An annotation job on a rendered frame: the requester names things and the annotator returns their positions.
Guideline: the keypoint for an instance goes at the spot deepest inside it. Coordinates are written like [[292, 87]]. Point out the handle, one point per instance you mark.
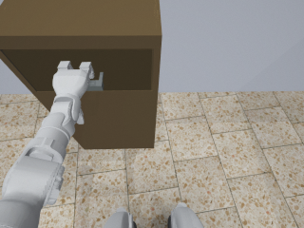
[[96, 85]]

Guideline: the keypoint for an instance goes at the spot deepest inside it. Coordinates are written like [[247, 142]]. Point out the robot left forearm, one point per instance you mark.
[[52, 138]]

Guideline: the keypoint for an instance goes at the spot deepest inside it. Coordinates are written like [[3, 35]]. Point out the left robot hand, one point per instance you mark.
[[68, 80]]

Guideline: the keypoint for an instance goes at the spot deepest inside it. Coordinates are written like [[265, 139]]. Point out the robot right shin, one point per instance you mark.
[[181, 204]]

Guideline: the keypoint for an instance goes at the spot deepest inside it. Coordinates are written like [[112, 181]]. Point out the drawer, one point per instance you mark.
[[123, 68]]

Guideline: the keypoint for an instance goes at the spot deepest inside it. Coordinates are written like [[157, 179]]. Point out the robot left upper arm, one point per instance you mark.
[[34, 183]]

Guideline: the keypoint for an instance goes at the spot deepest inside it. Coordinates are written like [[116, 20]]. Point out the left robot thigh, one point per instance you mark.
[[120, 220]]

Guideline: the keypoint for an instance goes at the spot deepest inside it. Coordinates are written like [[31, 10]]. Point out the cabinet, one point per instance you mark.
[[113, 119]]

